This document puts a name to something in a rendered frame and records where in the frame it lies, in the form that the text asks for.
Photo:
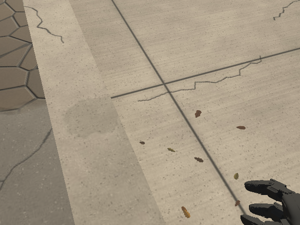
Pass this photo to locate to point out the robot right hand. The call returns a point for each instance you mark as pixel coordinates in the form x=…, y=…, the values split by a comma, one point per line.
x=286, y=214

